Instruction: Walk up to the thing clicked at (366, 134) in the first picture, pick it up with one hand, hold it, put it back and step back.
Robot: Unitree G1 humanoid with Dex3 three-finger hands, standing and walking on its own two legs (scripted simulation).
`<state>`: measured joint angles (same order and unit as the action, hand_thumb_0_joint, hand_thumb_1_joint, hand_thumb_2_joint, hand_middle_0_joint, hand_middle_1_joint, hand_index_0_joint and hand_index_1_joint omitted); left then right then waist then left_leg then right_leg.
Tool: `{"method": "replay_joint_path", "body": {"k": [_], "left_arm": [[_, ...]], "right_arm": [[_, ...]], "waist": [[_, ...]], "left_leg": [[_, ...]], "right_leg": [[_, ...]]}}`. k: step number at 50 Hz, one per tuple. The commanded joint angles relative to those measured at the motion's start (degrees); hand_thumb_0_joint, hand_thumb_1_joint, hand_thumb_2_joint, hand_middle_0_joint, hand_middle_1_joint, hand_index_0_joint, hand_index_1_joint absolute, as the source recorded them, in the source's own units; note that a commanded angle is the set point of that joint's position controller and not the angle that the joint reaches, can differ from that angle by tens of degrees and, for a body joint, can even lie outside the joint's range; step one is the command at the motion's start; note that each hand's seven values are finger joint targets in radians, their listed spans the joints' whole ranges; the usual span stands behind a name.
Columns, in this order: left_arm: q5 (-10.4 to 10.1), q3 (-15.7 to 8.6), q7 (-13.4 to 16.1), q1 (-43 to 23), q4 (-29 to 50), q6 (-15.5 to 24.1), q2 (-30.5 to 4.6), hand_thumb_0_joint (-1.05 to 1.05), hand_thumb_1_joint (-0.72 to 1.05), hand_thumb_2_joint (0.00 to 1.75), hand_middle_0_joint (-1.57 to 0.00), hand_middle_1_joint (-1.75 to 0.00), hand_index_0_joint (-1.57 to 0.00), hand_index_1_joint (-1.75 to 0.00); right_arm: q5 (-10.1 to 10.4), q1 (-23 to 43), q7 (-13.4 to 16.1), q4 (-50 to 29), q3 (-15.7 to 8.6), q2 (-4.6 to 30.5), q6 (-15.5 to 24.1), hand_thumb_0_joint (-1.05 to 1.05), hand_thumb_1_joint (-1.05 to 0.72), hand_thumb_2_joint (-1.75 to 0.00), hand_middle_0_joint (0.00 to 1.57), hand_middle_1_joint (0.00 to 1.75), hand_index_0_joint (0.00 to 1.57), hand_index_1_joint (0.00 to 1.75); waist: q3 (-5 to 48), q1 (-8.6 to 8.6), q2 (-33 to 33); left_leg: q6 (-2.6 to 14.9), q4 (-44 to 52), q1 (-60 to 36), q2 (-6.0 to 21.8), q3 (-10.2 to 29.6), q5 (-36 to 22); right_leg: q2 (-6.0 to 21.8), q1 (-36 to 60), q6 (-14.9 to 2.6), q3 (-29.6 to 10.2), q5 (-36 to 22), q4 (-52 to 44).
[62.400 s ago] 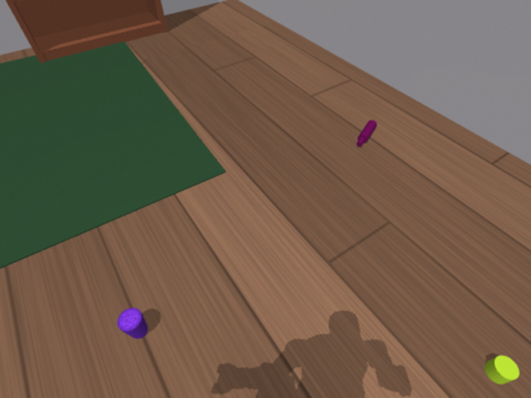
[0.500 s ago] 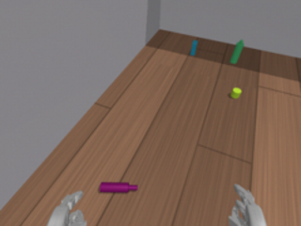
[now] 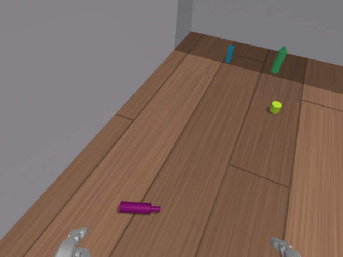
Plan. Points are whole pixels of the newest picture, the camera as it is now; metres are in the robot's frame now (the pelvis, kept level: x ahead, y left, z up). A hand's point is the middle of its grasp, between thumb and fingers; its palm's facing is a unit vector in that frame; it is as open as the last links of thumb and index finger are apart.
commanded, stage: stand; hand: left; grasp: from above
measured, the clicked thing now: (140, 208) +0.47 +0.21 -0.72
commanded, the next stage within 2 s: none
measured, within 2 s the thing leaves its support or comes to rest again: neither
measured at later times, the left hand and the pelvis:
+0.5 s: hand out of the picture +0.05 +0.24 -0.13, palm faces +0.02 -0.95 -0.31, open 7.4 cm; pelvis +0.00 +0.01 +0.03, yaw -1 degrees
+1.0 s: hand out of the picture +0.07 +0.24 -0.13, palm faces +0.00 -0.95 -0.33, open 7.4 cm; pelvis +0.00 +0.00 +0.03, yaw -1 degrees
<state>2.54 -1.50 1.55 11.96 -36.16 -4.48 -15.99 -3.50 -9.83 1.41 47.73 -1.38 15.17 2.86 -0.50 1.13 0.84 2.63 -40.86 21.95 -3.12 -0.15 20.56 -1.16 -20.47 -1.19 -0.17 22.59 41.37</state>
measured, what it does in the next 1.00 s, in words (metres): stands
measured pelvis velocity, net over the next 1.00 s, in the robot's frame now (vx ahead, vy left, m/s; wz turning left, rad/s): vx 0.00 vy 0.00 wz -0.01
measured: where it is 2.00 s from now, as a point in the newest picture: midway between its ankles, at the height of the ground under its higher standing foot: outside the picture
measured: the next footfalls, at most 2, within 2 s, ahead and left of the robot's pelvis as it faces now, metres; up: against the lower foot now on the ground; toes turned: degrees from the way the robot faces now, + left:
none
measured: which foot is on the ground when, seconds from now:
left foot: down 0.00-1.00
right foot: down 0.00-1.00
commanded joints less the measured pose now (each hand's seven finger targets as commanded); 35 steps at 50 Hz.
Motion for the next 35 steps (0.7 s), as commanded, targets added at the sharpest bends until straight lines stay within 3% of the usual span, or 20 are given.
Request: {"method": "replay_joint_path", "body": {"k": [1,2,5,8,10,11,13,19,21,24,30,35], "left_arm": [[0.0,-3.5,1.1,-2.9,-3.3,4.8,-7.9,0.00,0.90,0.90,-0.20,-0.30,-0.20,-0.30],[-0.1,-3.5,1.0,-4.2,-4.6,4.9,-7.7,0.00,0.90,0.90,-0.20,-0.30,-0.20,-0.30],[-0.4,-3.4,1.1,-3.2,-10.0,5.2,-7.5,0.00,0.90,0.90,-0.20,-0.30,-0.20,-0.30],[-0.7,-3.3,1.2,-3.5,-14.0,5.6,-8.3,0.00,0.90,0.90,-0.20,-0.30,-0.20,-0.30],[-0.9,-3.2,1.3,-4.1,-16.1,5.5,-8.6,0.00,0.90,0.90,-0.20,-0.30,-0.20,-0.30],[-1.0,-3.1,1.4,-3.3,-17.4,5.4,-8.4,0.00,0.90,0.90,-0.20,-0.30,-0.20,-0.30],[-1.1,-3.0,1.4,-4.3,-19.1,5.4,-8.9,0.00,0.90,0.90,-0.20,-0.30,-0.20,-0.30],[-0.9,-2.7,1.4,-4.7,-23.1,5.4,-9.6,0.00,0.90,0.90,-0.20,-0.30,-0.20,-0.30],[-1.0,-2.7,1.2,-4.7,-24.0,5.1,-9.8,0.00,0.90,0.90,-0.20,-0.30,-0.20,-0.30],[-1.0,-2.5,1.0,-4.4,-25.0,5.2,-9.7,0.00,0.90,0.90,-0.20,-0.30,-0.20,-0.30],[-1.1,-2.3,1.1,-5.1,-26.3,5.7,-10.0,0.00,0.90,0.90,-0.20,-0.30,-0.20,-0.30],[-1.2,-2.1,1.0,-5.8,-26.8,5.6,-10.5,0.00,0.90,0.90,-0.20,-0.30,-0.20,-0.30]], "right_arm": [[0.2,2.5,0.1,-1.6,-2.9,7.9,0.8,0.00,-0.90,-0.90,0.20,0.30,0.20,0.30],[0.4,1.7,0.1,-0.6,-2.8,7.9,0.7,0.00,-0.90,-0.90,0.20,0.30,0.20,0.30],[0.6,2.9,0.5,2.0,-3.0,8.8,0.3,0.00,-0.90,-0.90,0.20,0.30,0.20,0.30],[1.1,1.9,0.8,4.8,-3.1,9.3,-0.1,0.00,-0.90,-0.90,0.20,0.30,0.20,0.30],[1.3,1.4,1.1,6.6,-3.2,9.9,-0.3,0.00,-0.90,-0.90,0.20,0.30,0.20,0.30],[1.3,2.2,1.2,7.3,-3.2,10.1,-0.4,0.00,-0.90,-0.90,0.20,0.30,0.20,0.30],[1.5,1.7,1.3,8.7,-3.1,10.1,-0.6,0.00,-0.90,-0.90,0.20,0.30,0.20,0.30],[1.7,2.5,1.1,11.4,-3.0,10.3,-1.1,0.00,-0.90,-0.90,0.20,0.30,0.20,0.30],[1.6,2.7,1.1,12.2,-3.1,11.0,-1.3,0.00,-0.90,-0.90,0.20,0.30,0.20,0.30],[1.7,3.2,0.9,12.8,-3.0,11.3,-1.2,0.00,-0.90,-0.90,0.20,0.30,0.20,0.30],[2.0,3.7,0.9,13.8,-2.8,11.5,-0.8,0.00,-0.90,-0.90,0.20,0.30,0.20,0.30],[2.0,4.2,0.7,14.4,-2.4,12.1,-1.0,0.00,-0.90,-0.90,0.20,0.30,0.20,0.30]], "waist": [[4.2,0.08,-0.7],[4.0,-0.55,-1.3],[2.6,0.21,-2.0],[3.1,-0.38,-0.9],[2.5,-0.58,-1.5],[1.2,-0.01,-1.3],[0.8,-0.46,-1.5],[-1.3,-0.45,0.0],[-2.3,-0.54,-2.1],[-2.0,-0.28,-2.2],[0.3,-0.40,-0.8],[-1.7,-0.68,-0.8]], "left_leg": [[0.31,11.8,-8.9,5.4,7.2,-12.2],[0.21,14.0,-9.9,6.3,8.0,-13.9],[0.25,18.0,-11.3,7.2,8.9,-14.3],[-0.39,19.1,-14.8,7.2,7.9,-20.8],[-1.04,21.2,-16.1,7.8,8.2,-22.3],[-0.68,21.6,-16.3,7.6,8.1,-20.0],[-1.18,22.9,-17.1,8.0,8.0,-22.0],[-0.96,25.6,-16.5,7.8,8.0,-15.0],[-1.24,27.8,-15.3,8.2,8.9,-8.6],[-0.99,28.6,-14.3,8.6,9.4,-7.2],[-0.61,26.0,-18.6,9.0,8.2,-18.3],[-0.79,26.9,-16.9,8.7,8.4,-13.6]], "right_leg": [[6.6,5.0,-1.32,-8.3,-12.6,-13.7],[6.0,5.9,-1.13,-7.5,-13.8,-13.7],[5.5,8.9,-0.60,-6.3,-14.7,-16.1],[6.3,11.9,-0.44,-6.4,-20.1,-18.1],[6.0,12.1,-0.19,-5.9,-19.0,-18.9],[6.2,11.9,-0.14,-6.2,-17.9,-20.2],[6.3,12.7,-0.05,-6.2,-18.5,-20.8],[6.8,13.4,-0.09,-6.8,-15.8,-24.2],[6.1,12.4,0.09,-6.3,-13.0,-24.2],[6.1,13.3,0.03,-6.0,-13.3,-24.1],[7.3,13.8,-0.13,-6.5,-17.5,-25.0],[7.1,12.6,-0.09,-6.7,-14.8,-25.8]]}}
